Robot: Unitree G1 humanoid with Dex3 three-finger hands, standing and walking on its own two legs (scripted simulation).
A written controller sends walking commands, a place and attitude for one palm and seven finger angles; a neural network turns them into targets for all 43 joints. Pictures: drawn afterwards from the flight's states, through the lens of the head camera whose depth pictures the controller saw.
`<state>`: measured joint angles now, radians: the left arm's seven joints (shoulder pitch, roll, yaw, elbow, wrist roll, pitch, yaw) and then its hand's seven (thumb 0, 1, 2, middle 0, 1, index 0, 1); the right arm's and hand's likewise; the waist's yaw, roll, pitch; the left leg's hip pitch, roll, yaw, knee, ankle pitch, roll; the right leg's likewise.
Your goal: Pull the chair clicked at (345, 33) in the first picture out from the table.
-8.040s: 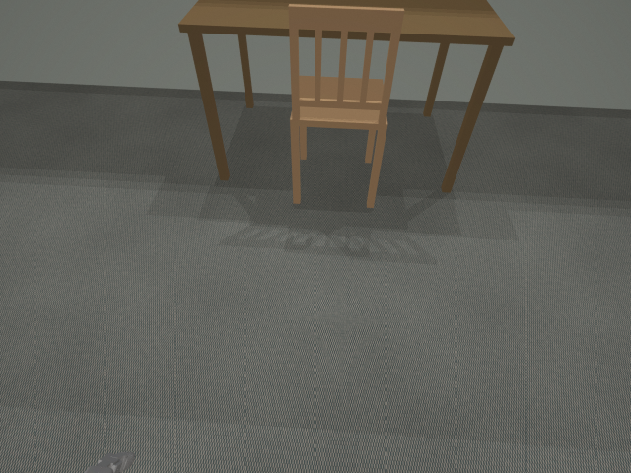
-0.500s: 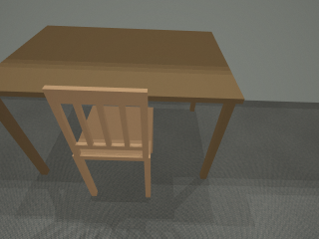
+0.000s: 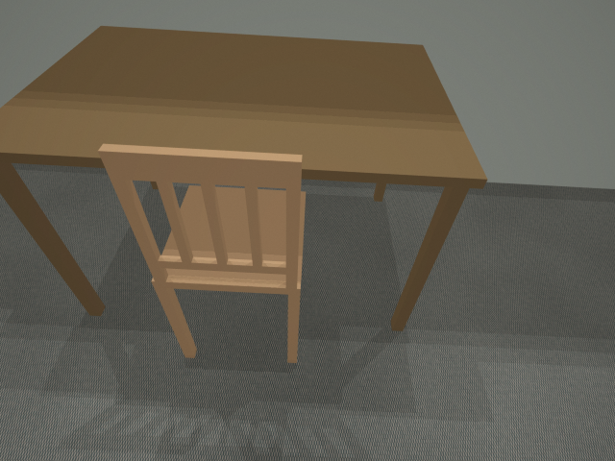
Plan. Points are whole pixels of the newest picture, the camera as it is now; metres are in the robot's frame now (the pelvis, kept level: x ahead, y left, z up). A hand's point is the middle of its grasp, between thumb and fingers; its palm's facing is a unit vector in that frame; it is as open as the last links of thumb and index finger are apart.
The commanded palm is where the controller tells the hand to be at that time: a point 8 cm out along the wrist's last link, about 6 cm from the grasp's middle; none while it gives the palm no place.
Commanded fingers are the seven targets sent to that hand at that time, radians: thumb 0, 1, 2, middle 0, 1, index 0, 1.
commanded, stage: look again from close up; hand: left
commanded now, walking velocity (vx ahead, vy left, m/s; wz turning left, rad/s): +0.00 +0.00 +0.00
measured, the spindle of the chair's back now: (215, 225) +0.59 +0.24 -0.11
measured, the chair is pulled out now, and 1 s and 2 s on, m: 0.00 0.00 0.00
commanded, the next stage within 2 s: none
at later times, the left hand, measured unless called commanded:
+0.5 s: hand out of the picture +0.01 +0.14 -0.18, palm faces +0.04 -0.99 -0.14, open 7.4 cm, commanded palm none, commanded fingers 0.00 0.90 0.90 -0.20 -0.30 -0.20 -0.30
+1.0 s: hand out of the picture +0.02 +0.13 -0.17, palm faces +0.03 -0.99 -0.13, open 7.4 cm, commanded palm none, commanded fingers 0.00 0.90 0.90 -0.20 -0.30 -0.20 -0.30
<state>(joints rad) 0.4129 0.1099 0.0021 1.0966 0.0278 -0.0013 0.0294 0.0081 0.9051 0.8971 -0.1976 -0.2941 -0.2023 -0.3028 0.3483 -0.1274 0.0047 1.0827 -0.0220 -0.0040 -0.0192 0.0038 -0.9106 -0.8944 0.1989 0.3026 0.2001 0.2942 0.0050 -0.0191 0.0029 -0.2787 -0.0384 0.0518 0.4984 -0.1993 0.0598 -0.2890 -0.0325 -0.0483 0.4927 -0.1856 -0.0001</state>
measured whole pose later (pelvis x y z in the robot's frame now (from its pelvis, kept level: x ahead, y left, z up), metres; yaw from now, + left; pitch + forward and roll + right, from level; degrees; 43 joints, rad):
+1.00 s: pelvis +0.04 -0.01 +0.01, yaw -1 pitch -1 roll +0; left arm 0.35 0.11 -0.01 1.10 0.02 -0.02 0.04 0.01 0.91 0.90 -0.20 -0.29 -0.20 -0.30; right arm 0.31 -0.11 0.02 1.13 -0.01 -0.03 -0.03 0.01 -0.92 -0.89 0.20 0.30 0.20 0.29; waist 0.00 -0.02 0.01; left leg -0.19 -0.02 0.05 0.43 -0.22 0.04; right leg -0.21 -0.01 -0.04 0.44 -0.21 -0.01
